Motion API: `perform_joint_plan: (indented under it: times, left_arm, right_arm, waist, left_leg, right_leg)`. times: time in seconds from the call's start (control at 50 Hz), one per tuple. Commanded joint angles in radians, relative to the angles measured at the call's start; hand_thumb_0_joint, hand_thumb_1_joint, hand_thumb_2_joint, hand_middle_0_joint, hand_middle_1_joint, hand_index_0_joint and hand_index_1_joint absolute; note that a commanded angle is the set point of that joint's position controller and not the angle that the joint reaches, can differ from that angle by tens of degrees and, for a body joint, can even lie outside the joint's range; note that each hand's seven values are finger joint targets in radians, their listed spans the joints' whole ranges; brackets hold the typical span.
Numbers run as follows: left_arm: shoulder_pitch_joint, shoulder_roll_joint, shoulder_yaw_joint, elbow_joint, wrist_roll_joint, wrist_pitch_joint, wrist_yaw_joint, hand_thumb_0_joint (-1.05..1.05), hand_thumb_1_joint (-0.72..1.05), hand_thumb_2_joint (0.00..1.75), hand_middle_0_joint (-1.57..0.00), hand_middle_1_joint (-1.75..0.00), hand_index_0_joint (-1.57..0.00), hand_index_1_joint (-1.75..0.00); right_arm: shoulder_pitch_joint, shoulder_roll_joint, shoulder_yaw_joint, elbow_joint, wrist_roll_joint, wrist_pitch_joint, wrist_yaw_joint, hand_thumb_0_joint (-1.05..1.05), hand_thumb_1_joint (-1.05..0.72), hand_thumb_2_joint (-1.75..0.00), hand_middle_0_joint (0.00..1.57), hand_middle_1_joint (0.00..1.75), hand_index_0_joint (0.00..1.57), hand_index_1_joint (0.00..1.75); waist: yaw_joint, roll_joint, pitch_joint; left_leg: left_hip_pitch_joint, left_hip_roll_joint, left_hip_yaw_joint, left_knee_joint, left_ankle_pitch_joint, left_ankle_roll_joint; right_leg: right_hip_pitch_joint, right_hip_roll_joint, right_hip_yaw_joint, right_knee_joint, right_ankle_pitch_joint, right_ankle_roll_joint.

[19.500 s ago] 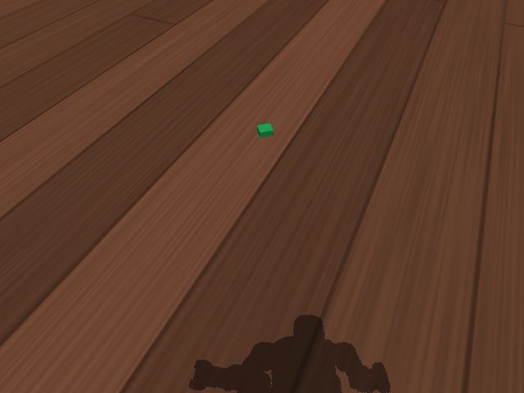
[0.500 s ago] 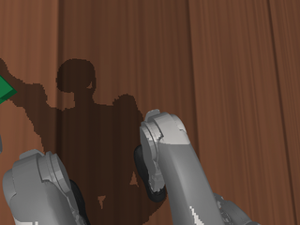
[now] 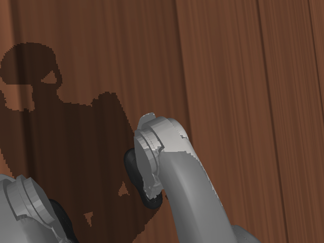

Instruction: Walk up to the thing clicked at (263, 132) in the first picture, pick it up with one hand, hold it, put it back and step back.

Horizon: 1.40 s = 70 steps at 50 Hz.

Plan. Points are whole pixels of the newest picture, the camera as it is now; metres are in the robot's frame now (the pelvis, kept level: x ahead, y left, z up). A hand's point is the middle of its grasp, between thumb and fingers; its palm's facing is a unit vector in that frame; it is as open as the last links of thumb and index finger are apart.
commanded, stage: rest palm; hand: left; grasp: from above
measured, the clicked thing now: out of the picture +0.48 +0.31 -0.29
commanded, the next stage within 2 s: close in 0.68 s
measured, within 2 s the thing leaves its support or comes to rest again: neither
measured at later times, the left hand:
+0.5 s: hand out of the picture +0.47 +0.30 -0.26, palm faces -0.36 -0.25 -0.90, open 12.8 cm
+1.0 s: hand out of the picture +0.47 +0.30 -0.26, palm faces -0.37 -0.25 -0.89, open 11.8 cm
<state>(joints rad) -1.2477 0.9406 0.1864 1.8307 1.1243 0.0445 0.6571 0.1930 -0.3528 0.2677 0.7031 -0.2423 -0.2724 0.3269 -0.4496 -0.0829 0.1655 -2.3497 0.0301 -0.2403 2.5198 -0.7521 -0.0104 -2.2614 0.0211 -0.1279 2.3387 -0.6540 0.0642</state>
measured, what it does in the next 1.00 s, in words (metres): stands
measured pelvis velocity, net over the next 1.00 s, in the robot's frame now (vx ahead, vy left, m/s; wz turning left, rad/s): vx -0.01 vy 0.00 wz -0.02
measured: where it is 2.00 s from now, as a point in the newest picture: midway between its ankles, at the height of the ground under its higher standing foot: (110, 214)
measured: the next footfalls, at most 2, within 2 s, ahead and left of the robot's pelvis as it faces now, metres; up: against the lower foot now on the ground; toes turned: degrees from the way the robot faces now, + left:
none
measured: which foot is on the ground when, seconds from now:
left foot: down 0.00-1.00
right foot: down 0.00-1.00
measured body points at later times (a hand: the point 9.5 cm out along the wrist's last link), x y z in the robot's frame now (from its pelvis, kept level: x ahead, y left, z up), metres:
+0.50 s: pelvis -0.01 +0.00 +0.00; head +0.30 +0.12 +0.31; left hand +0.49 +0.31 -0.21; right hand -0.01 -0.24 -0.04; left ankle +0.05 +0.13 -0.28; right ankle +0.11 -0.13 -0.28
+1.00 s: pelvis -0.01 +0.00 +0.01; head +0.30 +0.11 +0.31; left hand +0.49 +0.31 -0.21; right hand -0.01 -0.24 -0.03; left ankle +0.05 +0.13 -0.28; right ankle +0.11 -0.13 -0.28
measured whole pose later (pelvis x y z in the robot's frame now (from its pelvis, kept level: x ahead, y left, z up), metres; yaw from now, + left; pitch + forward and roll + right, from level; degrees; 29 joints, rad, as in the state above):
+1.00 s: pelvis -0.01 +0.00 +0.01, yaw -1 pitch +30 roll -16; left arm -1.26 1.04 0.14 1.84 1.09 0.02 0.66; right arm 0.17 -0.37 0.33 0.64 -0.24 -0.29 0.32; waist -0.47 -0.14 0.24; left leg -2.33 0.03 -0.27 2.50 -0.73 -0.01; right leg -2.22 0.03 -0.16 2.29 -0.63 0.07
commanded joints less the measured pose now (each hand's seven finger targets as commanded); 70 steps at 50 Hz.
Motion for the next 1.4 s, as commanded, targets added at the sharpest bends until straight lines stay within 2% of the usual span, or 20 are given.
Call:
perform_joint_plan:
  times: [0.0,0.06,0.1,0.16,0.22,0.28,0.42,0.46,0.48,0.58,0.6,0.74,0.86,0.9,0.94,1.02,1.14,1.22,1.28,1.38]
  left_arm:
    - [-0.218,0.210,0.011,-0.083,-0.015,0.008,0.027,0.00,-0.35,0.80,-0.26,-0.77,-0.24,-0.79]
    - [-0.256,0.180,-0.014,-0.066,-0.020,-0.003,0.018,0.00,-0.35,0.80,-0.26,-0.79,-0.24,-0.80]
    - [-0.258,0.209,0.004,-0.053,-0.018,-0.017,0.019,0.00,-0.34,0.79,-0.27,-0.78,-0.25,-0.79]
    - [-0.271,0.186,-0.024,-0.056,-0.003,-0.036,0.011,0.00,-0.31,0.77,-0.28,-0.78,-0.27,-0.79]
    - [-0.289,0.209,-0.032,-0.070,0.000,-0.051,0.025,0.00,-0.29,0.75,-0.28,-0.79,-0.28,-0.79]
    - [-0.296,0.196,-0.055,-0.070,0.000,-0.052,0.036,0.00,-0.27,0.74,-0.30,-0.80,-0.29,-0.79]
    - [-0.303,0.236,-0.036,-0.076,0.002,-0.022,0.075,0.00,-0.29,0.76,-0.30,-0.77,-0.28,-0.78]
    - [-0.289,0.231,-0.049,-0.048,-0.003,-0.010,0.075,0.00,-0.29,0.76,-0.30,-0.77,-0.29,-0.78]
    - [-0.282,0.244,-0.034,-0.038,-0.001,-0.007,0.074,0.00,-0.29,0.76,-0.30,-0.77,-0.29,-0.78]
    - [-0.258,0.285,-0.012,-0.056,-0.013,-0.003,0.063,0.00,-0.27,0.74,-0.31,-0.76,-0.30,-0.76]
    - [-0.243,0.261,-0.037,-0.031,-0.020,0.000,0.054,0.00,-0.26,0.73,-0.33,-0.75,-0.31,-0.76]
    - [-0.248,0.300,-0.020,-0.083,-0.035,-0.014,0.048,0.00,-0.24,0.72,-0.34,-0.75,-0.33,-0.76]
    - [-0.299,0.278,-0.050,-0.126,-0.034,-0.033,0.047,0.00,-0.10,0.61,-0.43,-0.70,-0.43,-0.69]
    - [-0.292,0.266,-0.057,-0.131,-0.035,-0.031,0.045,0.00,-0.08,0.60,-0.45,-0.68,-0.45,-0.67]
    - [-0.250,0.240,-0.066,-0.079,-0.032,-0.025,0.043,0.00,-0.06,0.58,-0.45,-0.68,-0.46,-0.66]
    - [-0.297,0.249,-0.076,-0.128,-0.038,-0.025,0.039,0.00,-0.02,0.55,-0.48,-0.66,-0.49,-0.64]
    - [-0.260,0.249,-0.077,-0.082,-0.036,-0.012,0.037,0.00,0.04,0.50,-0.53,-0.62,-0.54,-0.60]
    - [-0.262,0.292,-0.050,-0.092,-0.030,-0.009,0.050,0.00,0.07,0.47,-0.55,-0.59,-0.57,-0.57]
    - [-0.255,0.269,-0.053,-0.074,-0.035,-0.003,0.047,0.00,0.10,0.45,-0.56,-0.58,-0.58,-0.56]
    - [-0.270,0.292,-0.052,-0.110,-0.037,-0.017,0.044,0.00,0.18,0.41,-0.64,-0.52,-0.65,-0.50]
  right_arm:
    - [0.230,-0.331,-0.089,0.029,0.008,-0.001,0.005,0.00,-0.88,-0.90,0.20,0.30,0.20,0.30]
    - [0.222,-0.322,-0.079,0.018,0.007,-0.006,0.006,0.00,-0.88,-0.90,0.20,0.30,0.20,0.30]
    - [0.235,-0.327,-0.071,0.020,0.007,-0.009,0.002,0.00,-0.88,-0.90,0.20,0.30,0.20,0.30]
    - [0.228,-0.323,-0.062,0.019,-0.002,-0.019,0.003,0.00,-0.89,-0.90,0.20,0.30,0.20,0.30]
    - [0.232,-0.341,-0.057,0.012,-0.002,-0.025,-0.003,0.00,-0.88,-0.90,0.20,0.30,0.20,0.30]
    - [0.223,-0.334,-0.045,0.013,-0.010,-0.030,0.000,0.00,-0.89,-0.90,0.20,0.30,0.20,0.30]
    - [0.212,-0.345,-0.035,0.013,-0.007,-0.025,0.007,0.00,-0.89,-0.90,0.20,0.30,0.20,0.30]
    - [0.198,-0.353,-0.040,0.013,-0.006,-0.026,0.006,0.00,-0.89,-0.90,0.20,0.30,0.20,0.30]
    - [0.202,-0.350,-0.032,0.005,-0.008,-0.028,0.009,0.00,-0.89,-0.90,0.20,0.30,0.20,0.30]
    - [0.205,-0.364,-0.026,-0.021,-0.002,-0.026,0.009,0.00,-0.89,-0.90,0.20,0.30,0.20,0.30]
    - [0.191,-0.357,-0.023,-0.017,-0.003,-0.028,0.008,0.00,-0.89,-0.90,0.20,0.30,0.20,0.30]
    - [0.210,-0.368,-0.024,-0.032,0.004,-0.021,-0.005,0.00,-0.89,-0.90,0.20,0.30,0.20,0.30]
    - [0.217,-0.369,-0.034,-0.015,0.002,-0.017,-0.008,0.00,-0.89,-0.90,0.20,0.30,0.20,0.30]
    - [0.210,-0.363,-0.034,-0.012,0.005,-0.018,-0.008,0.00,-0.89,-0.90,0.20,0.30,0.20,0.30]
    - [0.222,-0.363,-0.029,-0.008,-0.001,-0.016,-0.005,0.00,-0.89,-0.90,0.20,0.30,0.20,0.30]
    - [0.211,-0.365,-0.032,-0.014,0.000,-0.014,-0.008,0.00,-0.89,-0.90,0.20,0.30,0.20,0.30]
    - [0.211,-0.358,-0.015,-0.021,0.001,-0.016,-0.007,0.00,-0.89,-0.90,0.20,0.30,0.20,0.30]
    - [0.207,-0.370,-0.018,-0.033,0.008,-0.011,-0.014,0.00,-0.89,-0.90,0.20,0.30,0.20,0.30]
    - [0.206,-0.364,-0.012,-0.036,0.001,-0.014,-0.008,0.00,-0.89,-0.90,0.20,0.30,0.20,0.30]
    - [0.206,-0.380,-0.021,-0.042,0.004,-0.016,-0.016,0.00,-0.89,-0.90,0.20,0.30,0.20,0.30]
  waist:
    - [-0.023,0.498,-0.681]
    - [-0.059,0.470,-0.634]
    - [-0.070,0.443,-0.609]
    - [-0.081,0.465,-0.585]
    - [-0.091,0.467,-0.600]
    - [-0.093,0.498,-0.610]
    - [-0.086,0.563,-0.632]
    - [-0.091,0.540,-0.569]
    - [-0.090,0.537,-0.561]
    - [-0.085,0.525,-0.589]
    - [-0.091,0.496,-0.552]
    - [-0.087,0.517,-0.610]
    - [-0.107,0.534,-0.594]
    - [-0.097,0.541,-0.591]
    - [-0.115,0.522,-0.570]
    - [-0.108,0.535,-0.561]
    - [-0.113,0.511,-0.552]
    - [-0.088,0.539,-0.593]
    - [-0.108,0.525,-0.564]
    - [-0.107,0.526,-0.580]
  left_leg:
    - [0.478,0.015,0.104,-0.266,0.322,0.020]
    - [0.461,0.016,0.097,-0.254,0.288,0.025]
    - [0.419,0.013,0.100,-0.251,0.253,0.031]
    - [0.458,0.013,0.093,-0.251,0.239,0.024]
    - [0.466,0.013,0.090,-0.262,0.220,0.023]
    - [0.495,0.016,0.088,-0.256,0.241,0.017]
    - [0.542,0.028,0.072,-0.262,0.331,0.002]
    - [0.501,0.026,0.079,-0.264,0.284,0.006]
    - [0.493,0.025,0.079,-0.264,0.277,0.008]
    - [0.504,0.026,0.071,-0.269,0.313,0.011]
    - [0.478,0.025,0.080,-0.260,0.281,0.016]
    - [0.511,0.031,0.066,-0.280,0.285,0.012]
    - [0.507,0.031,0.069,-0.278,0.262,0.011]
    - [0.526,0.033,0.064,-0.279,0.267,0.007]
    - [0.509,0.031,0.067,-0.280,0.278,0.008]
    - [0.512,0.030,0.067,-0.289,0.265,0.008]
    - [0.511,0.030,0.067,-0.281,0.296,0.010]
    - [0.532,0.034,0.060,-0.295,0.302,0.004]
    - [0.517,0.033,0.059,-0.293,0.288,0.005]
    - [0.519,0.034,0.063,-0.288,0.282,0.008]
  right_leg:
    - [0.427,0.046,-0.122,-0.181,0.307,-0.087]
    - [0.400,0.047,-0.127,-0.182,0.288,-0.083]
    - [0.405,0.045,-0.127,-0.197,0.260,-0.079]
    - [0.382,0.040,-0.136,-0.188,0.245,-0.080]
    - [0.411,0.044,-0.139,-0.204,0.237,-0.078]
    - [0.416,0.045,-0.145,-0.199,0.259,-0.078]
    - [0.428,0.048,-0.148,-0.181,0.336,-0.081]
    - [0.413,0.050,-0.145,-0.191,0.304,-0.080]
    - [0.411,0.045,-0.146,-0.196,0.293,-0.080]
    - [0.455,0.047,-0.144,-0.197,0.320,-0.078]
    - [0.447,0.049,-0.141,-0.203,0.302,-0.075]
    - [0.478,0.053,-0.148,-0.214,0.300,-0.077]
    - [0.467,0.055,-0.149,-0.220,0.290,-0.078]
    - [0.447,0.054,-0.152,-0.219,0.292,-0.079]
    - [0.458,0.058,-0.155,-0.223,0.303,-0.078]
    - [0.449,0.057,-0.150,-0.228,0.291,-0.080]
    - [0.455,0.058,-0.150,-0.225,0.317,-0.076]
    - [0.466,0.055,-0.149,-0.220,0.318,-0.080]
    - [0.452,0.056,-0.155,-0.216,0.307,-0.080]
    - [0.474,0.057,-0.152,-0.228,0.304,-0.077]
